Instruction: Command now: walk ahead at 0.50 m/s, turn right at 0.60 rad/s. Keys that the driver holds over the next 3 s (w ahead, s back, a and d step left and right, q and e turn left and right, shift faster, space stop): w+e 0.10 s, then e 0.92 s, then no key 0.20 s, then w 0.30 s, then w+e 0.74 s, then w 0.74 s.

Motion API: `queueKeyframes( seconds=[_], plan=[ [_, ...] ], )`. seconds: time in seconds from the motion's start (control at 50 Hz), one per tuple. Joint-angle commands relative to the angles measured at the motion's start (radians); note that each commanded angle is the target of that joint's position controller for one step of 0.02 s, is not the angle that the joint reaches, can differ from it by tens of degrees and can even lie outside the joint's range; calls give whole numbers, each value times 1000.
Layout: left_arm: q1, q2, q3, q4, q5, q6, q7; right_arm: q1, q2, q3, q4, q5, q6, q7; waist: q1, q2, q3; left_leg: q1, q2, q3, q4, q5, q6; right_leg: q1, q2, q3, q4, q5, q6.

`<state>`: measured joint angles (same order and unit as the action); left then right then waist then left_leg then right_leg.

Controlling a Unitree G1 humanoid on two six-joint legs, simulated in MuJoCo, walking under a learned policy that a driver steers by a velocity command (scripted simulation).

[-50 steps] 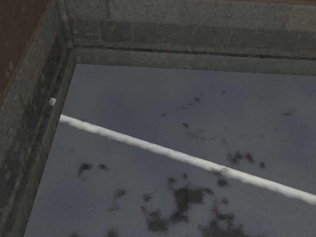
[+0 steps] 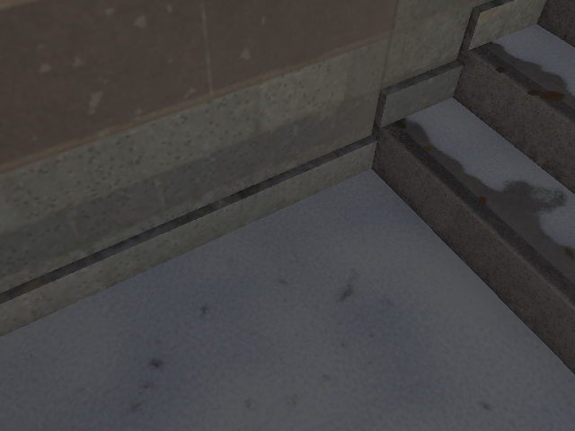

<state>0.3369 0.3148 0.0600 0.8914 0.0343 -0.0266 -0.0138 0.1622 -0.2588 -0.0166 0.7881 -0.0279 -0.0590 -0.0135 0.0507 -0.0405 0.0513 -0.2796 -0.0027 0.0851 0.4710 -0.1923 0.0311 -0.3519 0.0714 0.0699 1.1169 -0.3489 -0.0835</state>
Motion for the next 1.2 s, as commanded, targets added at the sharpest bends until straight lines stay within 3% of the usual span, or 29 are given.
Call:
queueKeyframes(
  seconds=[0.02, 0.06, 0.1, 0.16, 0.18, 0.2, 0.24, 0.28, 0.32, 0.34, 0.36, 0.38, 0.4, 0.42, 0.44, 0.46, 0.54, 0.66, 0.84, 0.92, 0.94, 0.96, 0.98, 1.0, 1.02, 1.06, 1.1, 1.14, 1.2],
  plan=[
    [20, 37, 5, -55, 12, 7, -21, 115, -93, -24, 14, 12, -33, 9, -37, 141, -39, 167, 276, -251, -257, 142, 126, -208, -72, 21, 21, 52, 7],
    [-51, 27, 1, -87, 10, 12, -34, 114, -92, -26, 29, 21, -46, 13, -37, 149, -18, 173, 287, -186, -288, 139, 130, -283, -92, 9, -6, 108, 12],
    [-123, 9, -6, -130, 21, 10, -49, 140, -97, -28, 54, 13, -51, 15, -37, 143, 14, 152, 291, -120, -310, 199, 130, -331, -108, 15, -69, 198, 16],
    [-179, -18, -12, -151, -1, 9, -62, 101, -81, -20, 54, 17, -51, 16, -18, 148, 34, 68, 238, 66, -244, 512, 87, -219, -102, -70, -282, 357, 32],
    [-214, -28, -18, -162, 1, 8, -67, 108, -85, -19, 58, 20, -52, 13, -28, 151, 27, 53, 229, 100, -228, 572, 72, -157, -91, -100, -358, 368, 31],
    [-251, -33, -20, -178, 10, 13, -66, 129, -111, -24, 68, 32, -53, 2, -38, 152, 23, 74, 243, 97, -226, 585, 63, -137, -79, -129, -411, 354, 30],
    [-283, -17, -15, -186, 11, 24, -64, 152, -142, -37, 78, 32, -36, -6, -56, 161, 17, 157, 255, 119, -178, 599, 47, -124, -72, -152, -473, 316, 25],
    [-249, 5, -6, -179, 20, 24, -59, 160, -167, -48, 82, 33, -18, -14, -42, 171, -14, 219, 261, 131, -64, 712, 38, -65, -40, -164, -519, 240, 3],
    [-44, 46, 14, -109, 27, 5, -46, 158, -164, -51, 74, 40, 14, -17, 43, 124, -139, 205, 234, 152, 262, 664, 12, 162, 10, -130, -635, 248, -45],
    [56, 133, 36, -94, 33, -7, -27, 234, -156, -50, 62, 21, 19, -15, 68, -32, -234, 41, 201, 159, 568, 296, -19, 367, -141, 47, -653, 486, -84],
    [8, 274, 74, -128, 12, 0, -5, 336, -46, -29, 1, 34, 25, -8, -38, -261, -386, -272, -1, 97, 928, -537, -54, 618, -448, 508, -623, 880, -290],
    [51, 228, 77, -141, -28, 15, 10, 241, -134, -46, 3, 9, 38, -10, 41, -63, -455, -312, 18, -95, 968, -463, -45, 599, -415, 522, -683, 804, -303],
    [-24, 184, 64, -134, -30, 21, 21, 180, -109, -40, -16, 27, 38, -11, 7, -28, -330, -335, 58, -124, 917, -356, -33, 480, -384, 400, -717, 730, -278],
    [-73, 119, 47, -134, -32, 26, 23, 142, -102, -35, -14, 23, 38, -14, -13, 12, -203, -337, 89, -113, 815, -299, -35, 360, -333, 325, -753, 701, -243],
    [-106, 84, 36, -135, -35, 26, 25, 126, -106, -37, -15, 9, 46, -19, -42, 9, -143, -302, 103, -117, 738, -270, -39, 275, -281, 286, -772, 693, -201],
    [-138, 51, 24, -145, -28, 26, 24, 170, -106, -39, 4, -5, 61, -19, -65, -11, -143, -239, 98, -113, 693, -251, -43, 216, -250, 251, -787, 701, -184],
    [-118, 113, 42, -125, -21, 22, 11, 139, -89, -44, -14, -4, 102, -15, -72, -4, -152, -194, 59, -117, 597, -200, -64, 134, -213, 267, -829, 523, -159],
    [-95, 123, 49, -114, -11, 42, 19, 9, -114, -61, -52, -1, 109, -12, -29, -44, -84, -284, 40, -154, 479, -131, -83, 135, -195, 397, -899, 79, -133],
    [-62, 147, 58, -89, -8, 54, 8, -44, -118, -49, -84, 20, 82, -7, -2, -68, -93, -208, -25, -174, 310, -203, -42, 217, -184, 496, -806, 303, -153],
    [-104, 154, 60, -85, -12, 63, 2, 20, -123, -42, -78, 34, 67, -18, -37, -84, -101, -34, -60, -172, 107, -206, -17, 186, -161, 539, -769, 412, -117],
    [-112, 151, 60, -79, -24, 67, 2, 56, -115, -40, -70, 32, 68, -25, -63, -81, -91, 42, -65, -163, -12, -148, -14, 154, -130, 530, -754, 374, -83],
    [-130, 140, 57, -82, -36, 67, 7, 92, -126, -43, -61, 23, 63, -35, -86, -61, -86, 143, -38, -168, -157, -60, -10, 93, -88, 506, -720, 275, -38],
    [-92, 84, 45, -82, -46, 64, 14, 64, -192, -55, -67, 15, 59, -45, -53, 86, -98, 230, 123, -316, -253, -95, 20, -4, 1, 405, -598, 6, 27],
    [-58, 57, 40, -99, -51, 60, 21, -6, -272, -64, -111, 9, 64, -41, -25, 251, -104, 264, 364, -585, -301, -65, 116, -159, 165, 178, -394, -182, 66],
    [-80, 150, 61, -81, -5, 62, 22, -10, -258, -67, -101, 6, 71, -34, -29, 183, -67, 137, 407, -575, -264, 51, 202, -163, 103, 119, -187, -207, 70],
    [-55, 138, 67, -46, -2, 64, 1, -31, -155, -43, -95, 14, 61, -16, 2, 109, -21, 56, 288, -389, -222, 191, 178, -109, 64, 124, -40, -105, 75],
    [-39, 115, 60, -25, -11, 71, -19, -34, -144, -41, -97, 10, 55, -19, 1, 174, -36, 109, 212, -280, -179, 334, 150, -135, 72, 100, 22, -61, 96],
    [-65, 100, 51, -15, -5, 73, -17, 33, -149, -42, -70, 18, 55, -25, -34, 171, -36, 176, 207, -256, -147, 439, 154, -160, 69, 90, -31, -67, 126],
    [-125, 74, 31, -18, -19, 76, -10, 89, -159, -44, -36, 16, 53, -18, -68, 193, -57, 244, 215, -245, -122, 528, 168, -127, 50, 71, -165, -84, 135]
  ],
)
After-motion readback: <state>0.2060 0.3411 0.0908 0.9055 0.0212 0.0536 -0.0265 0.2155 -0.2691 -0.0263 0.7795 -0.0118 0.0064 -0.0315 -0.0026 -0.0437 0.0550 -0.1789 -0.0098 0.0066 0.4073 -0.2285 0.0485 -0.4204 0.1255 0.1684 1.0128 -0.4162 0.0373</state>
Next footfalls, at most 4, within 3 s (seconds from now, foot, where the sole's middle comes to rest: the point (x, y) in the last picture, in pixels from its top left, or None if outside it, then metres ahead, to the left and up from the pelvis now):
0.34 right None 0.32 -0.14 -0.77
0.98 left None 0.39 0.03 -0.77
1.40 right None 0.25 -0.12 -0.77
1.78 left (368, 370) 0.63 -0.16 -0.77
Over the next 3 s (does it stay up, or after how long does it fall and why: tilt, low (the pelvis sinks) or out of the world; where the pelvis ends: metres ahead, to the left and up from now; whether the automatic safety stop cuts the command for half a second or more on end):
stays up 0.76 -0.65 0.11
